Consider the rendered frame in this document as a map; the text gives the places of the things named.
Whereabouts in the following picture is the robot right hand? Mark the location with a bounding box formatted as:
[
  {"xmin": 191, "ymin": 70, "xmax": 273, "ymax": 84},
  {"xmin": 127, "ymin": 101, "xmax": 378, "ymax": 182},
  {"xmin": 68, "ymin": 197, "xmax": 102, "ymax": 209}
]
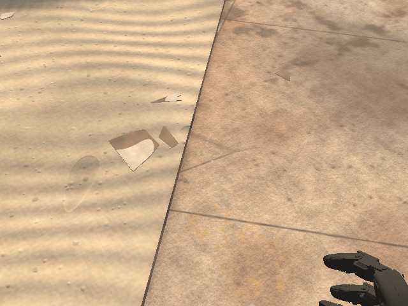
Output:
[{"xmin": 319, "ymin": 251, "xmax": 408, "ymax": 306}]

